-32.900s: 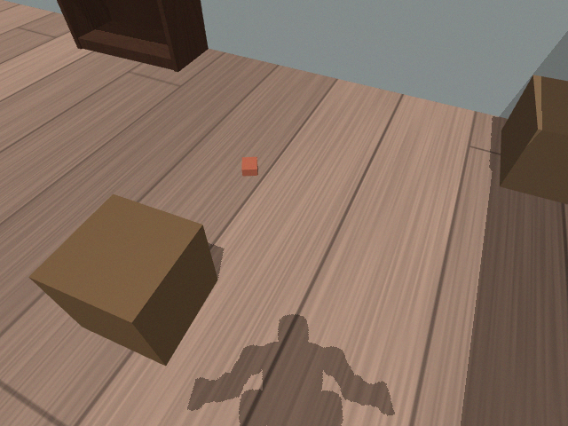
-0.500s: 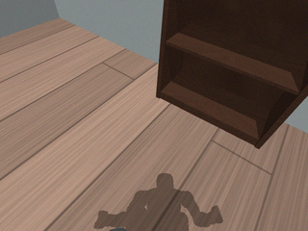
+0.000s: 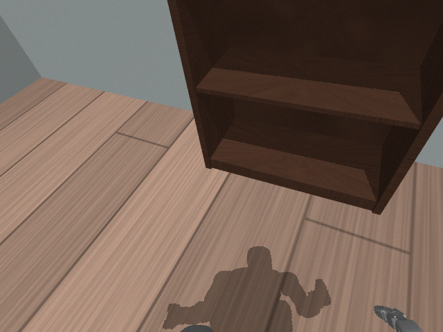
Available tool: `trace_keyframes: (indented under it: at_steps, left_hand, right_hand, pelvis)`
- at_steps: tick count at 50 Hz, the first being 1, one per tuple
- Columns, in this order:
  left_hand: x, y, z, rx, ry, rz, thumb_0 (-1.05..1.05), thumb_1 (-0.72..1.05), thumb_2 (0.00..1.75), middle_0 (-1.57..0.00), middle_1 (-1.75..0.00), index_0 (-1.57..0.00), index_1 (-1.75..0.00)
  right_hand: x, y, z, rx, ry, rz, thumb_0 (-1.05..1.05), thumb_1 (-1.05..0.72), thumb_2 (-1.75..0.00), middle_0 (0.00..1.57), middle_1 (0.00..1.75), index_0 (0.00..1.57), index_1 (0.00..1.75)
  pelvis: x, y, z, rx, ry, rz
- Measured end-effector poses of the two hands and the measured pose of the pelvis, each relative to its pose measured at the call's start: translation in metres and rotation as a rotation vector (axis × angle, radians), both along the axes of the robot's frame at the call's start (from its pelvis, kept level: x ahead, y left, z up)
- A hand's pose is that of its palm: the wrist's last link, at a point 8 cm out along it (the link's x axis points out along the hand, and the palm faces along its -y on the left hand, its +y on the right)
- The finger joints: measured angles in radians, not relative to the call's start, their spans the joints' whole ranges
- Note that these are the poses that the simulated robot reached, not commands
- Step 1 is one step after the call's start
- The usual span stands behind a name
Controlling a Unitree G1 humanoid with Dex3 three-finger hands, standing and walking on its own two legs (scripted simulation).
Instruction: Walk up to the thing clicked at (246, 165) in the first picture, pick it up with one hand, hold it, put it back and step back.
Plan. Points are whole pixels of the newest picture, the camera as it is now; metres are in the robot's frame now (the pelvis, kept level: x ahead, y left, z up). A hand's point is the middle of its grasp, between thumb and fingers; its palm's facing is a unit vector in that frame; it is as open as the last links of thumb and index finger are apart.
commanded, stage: walk up
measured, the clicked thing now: out of the picture -0.21 -1.29 -0.74
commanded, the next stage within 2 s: none
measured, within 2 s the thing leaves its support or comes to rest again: neither
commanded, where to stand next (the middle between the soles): +0.25 +0.07 m, yaw -121 degrees
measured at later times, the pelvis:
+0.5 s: pelvis +0.19 +0.13 +0.01, yaw -25 degrees
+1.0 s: pelvis +0.26 +0.18 -0.01, yaw -57 degrees
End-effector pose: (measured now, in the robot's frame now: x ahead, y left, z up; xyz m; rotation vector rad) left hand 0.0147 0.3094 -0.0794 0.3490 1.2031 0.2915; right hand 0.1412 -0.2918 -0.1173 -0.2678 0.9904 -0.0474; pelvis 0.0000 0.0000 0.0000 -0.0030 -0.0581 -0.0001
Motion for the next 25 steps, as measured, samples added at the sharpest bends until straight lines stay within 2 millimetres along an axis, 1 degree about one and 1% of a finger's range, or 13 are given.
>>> trace_keyframes:
  at_steps: [3,7,10,13,15,16,18,21,25]
  left_hand:
    - [0.026,0.007,0.009,0.001,0.028,-0.037,0.00,0.90,0.90,-0.20,-0.30,-0.21,-0.30]
    - [0.072,0.031,0.012,0.017,0.041,-0.098,0.01,0.90,0.90,-0.21,-0.30,-0.21,-0.30]
    - [0.116,0.058,0.008,0.037,0.039,-0.152,0.01,0.90,0.90,-0.21,-0.30,-0.21,-0.30]
    - [0.170,0.090,-0.004,0.061,0.041,-0.221,0.01,0.90,0.90,-0.21,-0.30,-0.21,-0.30]
    - [0.212,0.110,-0.017,0.085,0.038,-0.270,0.01,0.90,0.90,-0.21,-0.30,-0.21,-0.30]
    - [0.234,0.116,-0.020,0.096,0.034,-0.291,0.01,0.90,0.90,-0.21,-0.30,-0.21,-0.30]
    - [0.274,0.119,-0.021,0.098,0.023,-0.349,0.01,0.90,0.90,-0.20,-0.30,-0.20,-0.30]
    - [0.328,0.114,-0.015,0.064,0.011,-0.443,0.01,0.91,0.90,-0.20,-0.30,-0.20,-0.30]
    - [0.392,0.095,-0.008,0.021,-0.003,-0.564,0.01,0.91,0.90,-0.20,-0.30,-0.20,-0.30]
  right_hand:
    - [0.028,0.016,0.015,0.029,-0.053,-0.005,0.01,-0.91,-0.90,0.21,0.30,0.20,0.30]
    - [0.049,0.023,0.026,0.008,-0.059,-0.046,0.01,-0.91,-0.90,0.21,0.30,0.21,0.30]
    - [0.059,0.024,0.030,-0.040,-0.039,-0.102,0.01,-0.91,-0.90,0.21,0.30,0.21,0.30]
    - [0.066,0.028,0.031,-0.100,-0.030,-0.181,0.01,-0.91,-0.90,0.21,0.30,0.21,0.30]
    - [0.065,0.035,0.030,-0.146,-0.026,-0.238,0.01,-0.91,-0.90,0.21,0.30,0.20,0.30]
    - [0.062,0.040,0.032,-0.156,-0.016,-0.269,0.01,-0.91,-0.90,0.21,0.30,0.20,0.30]
    - [0.052,0.053,0.036,-0.152,0.012,-0.335,0.01,-0.91,-0.90,0.21,0.30,0.20,0.30]
    - [0.036,0.073,0.044,-0.140,0.055,-0.418,0.01,-0.91,-0.90,0.21,0.30,0.20,0.30]
    - [0.015,0.096,0.043,-0.124,0.090,-0.524,0.01,-0.91,-0.90,0.21,0.30,0.20,0.30]
  pelvis:
    - [0.023,0.011,0.010,0.001,0.008,-0.055]
    - [0.059,0.030,0.013,-0.013,0.020,-0.120]
    - [0.089,0.051,0.008,-0.030,0.029,-0.164]
    - [0.121,0.076,-0.003,-0.039,0.035,-0.208]
    - [0.138,0.091,-0.012,-0.023,0.029,-0.236]
    - [0.143,0.097,-0.013,-0.014,0.026,-0.260]
    - [0.154,0.106,-0.008,-0.016,0.021,-0.307]
    - [0.171,0.117,0.003,-0.021,0.027,-0.363]
    - [0.194,0.132,0.010,-0.014,0.031,-0.444]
